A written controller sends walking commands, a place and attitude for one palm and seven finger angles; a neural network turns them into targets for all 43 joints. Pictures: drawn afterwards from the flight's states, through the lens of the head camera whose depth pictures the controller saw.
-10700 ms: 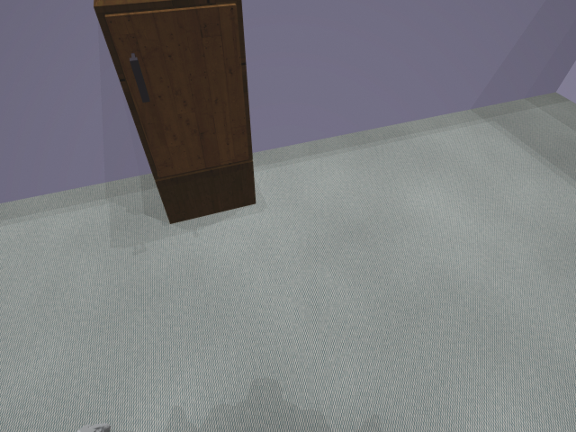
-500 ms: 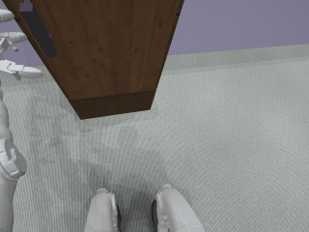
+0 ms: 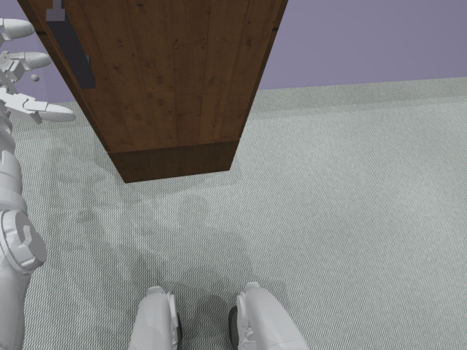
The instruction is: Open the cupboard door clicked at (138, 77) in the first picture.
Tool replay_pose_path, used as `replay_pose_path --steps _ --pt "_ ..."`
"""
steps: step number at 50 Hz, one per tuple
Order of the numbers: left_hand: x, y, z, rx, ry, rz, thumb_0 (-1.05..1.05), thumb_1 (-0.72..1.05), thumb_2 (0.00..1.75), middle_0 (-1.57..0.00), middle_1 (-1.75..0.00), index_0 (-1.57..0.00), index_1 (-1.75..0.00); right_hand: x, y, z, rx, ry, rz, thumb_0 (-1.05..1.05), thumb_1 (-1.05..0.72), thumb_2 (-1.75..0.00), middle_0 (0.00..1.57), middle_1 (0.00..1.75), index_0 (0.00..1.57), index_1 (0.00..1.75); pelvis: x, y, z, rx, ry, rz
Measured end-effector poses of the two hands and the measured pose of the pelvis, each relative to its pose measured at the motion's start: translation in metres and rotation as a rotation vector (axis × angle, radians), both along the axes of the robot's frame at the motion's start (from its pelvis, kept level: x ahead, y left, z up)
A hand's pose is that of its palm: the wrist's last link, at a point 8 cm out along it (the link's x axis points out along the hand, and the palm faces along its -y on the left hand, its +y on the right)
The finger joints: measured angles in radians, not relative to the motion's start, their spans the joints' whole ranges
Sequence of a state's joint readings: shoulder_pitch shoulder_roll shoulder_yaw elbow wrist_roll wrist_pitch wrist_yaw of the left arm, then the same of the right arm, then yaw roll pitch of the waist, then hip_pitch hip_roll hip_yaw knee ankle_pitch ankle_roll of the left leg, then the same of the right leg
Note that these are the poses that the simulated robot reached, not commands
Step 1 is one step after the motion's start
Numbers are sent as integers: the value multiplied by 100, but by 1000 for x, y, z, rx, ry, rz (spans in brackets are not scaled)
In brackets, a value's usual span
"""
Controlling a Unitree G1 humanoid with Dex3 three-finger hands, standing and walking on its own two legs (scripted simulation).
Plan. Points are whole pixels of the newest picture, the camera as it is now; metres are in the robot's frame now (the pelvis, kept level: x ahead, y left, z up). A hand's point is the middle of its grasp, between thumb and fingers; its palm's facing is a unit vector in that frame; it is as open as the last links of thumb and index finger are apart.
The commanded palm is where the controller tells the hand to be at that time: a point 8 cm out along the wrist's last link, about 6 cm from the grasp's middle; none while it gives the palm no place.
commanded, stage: move the hooked fingers beside the handle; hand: left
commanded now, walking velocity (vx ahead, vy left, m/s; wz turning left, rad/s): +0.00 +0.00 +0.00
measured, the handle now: (74, 43) +0.59 +0.21 +0.07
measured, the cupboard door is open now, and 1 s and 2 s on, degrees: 0 0 0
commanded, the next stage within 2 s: slide the fingers in behind the handle in 0.04 s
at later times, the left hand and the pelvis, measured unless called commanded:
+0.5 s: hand (56, 74) +0.53 +0.23 +0.06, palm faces +0.10 -1.00 +0.00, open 14.0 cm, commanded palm +0.51 +0.25 +0.06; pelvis +0.00 +0.00 +0.00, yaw +0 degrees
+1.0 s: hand (77, 74) +0.54 +0.20 +0.06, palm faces +0.11 -0.99 -0.01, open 14.0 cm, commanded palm +0.51 +0.23 +0.06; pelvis +0.00 -0.01 +0.00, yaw +0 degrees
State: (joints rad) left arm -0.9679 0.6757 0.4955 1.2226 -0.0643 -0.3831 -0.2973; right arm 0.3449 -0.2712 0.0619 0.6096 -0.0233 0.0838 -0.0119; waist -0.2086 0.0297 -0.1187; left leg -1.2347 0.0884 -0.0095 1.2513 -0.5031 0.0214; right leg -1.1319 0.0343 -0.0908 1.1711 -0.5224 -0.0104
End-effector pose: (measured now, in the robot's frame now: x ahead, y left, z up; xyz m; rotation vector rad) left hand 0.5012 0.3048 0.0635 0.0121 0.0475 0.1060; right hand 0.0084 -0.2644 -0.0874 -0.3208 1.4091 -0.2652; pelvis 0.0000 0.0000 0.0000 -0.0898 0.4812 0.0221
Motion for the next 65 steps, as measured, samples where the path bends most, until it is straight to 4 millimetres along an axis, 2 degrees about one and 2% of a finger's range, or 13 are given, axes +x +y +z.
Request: replay_pose_path --steps 6,22,37,53,65 --pt "3 -2 1 -4 -26 1 -2 -50 30 -30 -120 -30 -120 -6 1 -2 1 22 -4 0 -90 -89 20 30 21 30 -1 0 -2 -2 6 2" --pt "8 -22 1 -10 -28 -8 -2 -50 30 -30 -120 -30 -120 -20 7 -1 21 47 -33 0 -90 -89 20 30 21 30 1 1 0 1 4 -4" --pt "9 -49 1 -6 -24 -7 -2 -50 30 -30 -120 -30 -120 -14 4 -3 39 24 -27 0 -90 -89 20 30 21 30 1 -3 1 11 -6 -2" --pt "9 -57 -3 -10 -25 1 -2 -50 30 -30 -120 -30 -120 -12 -2 -7 45 24 -24 0 -90 -89 20 30 21 30 1 -8 -1 14 -2 -1" --pt "14 -74 -3 -14 -35 -11 -2 -50 30 -30 -120 -30 -120 -14 0 -6 50 25 -29 0 -90 -89 20 30 21 30 3 -6 -1 14 0 0"
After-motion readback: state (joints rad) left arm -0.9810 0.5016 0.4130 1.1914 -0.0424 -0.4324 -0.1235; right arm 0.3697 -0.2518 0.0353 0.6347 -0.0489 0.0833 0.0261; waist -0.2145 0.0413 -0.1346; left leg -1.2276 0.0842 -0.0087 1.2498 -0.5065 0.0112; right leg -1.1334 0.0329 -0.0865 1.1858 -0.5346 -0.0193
